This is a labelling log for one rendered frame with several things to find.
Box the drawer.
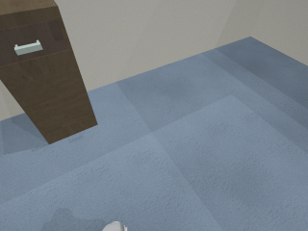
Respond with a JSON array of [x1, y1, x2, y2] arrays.
[[0, 19, 67, 66]]

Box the cabinet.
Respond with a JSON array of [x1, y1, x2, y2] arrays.
[[0, 0, 98, 144]]

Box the handle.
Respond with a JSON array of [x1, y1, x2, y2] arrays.
[[14, 40, 43, 56]]

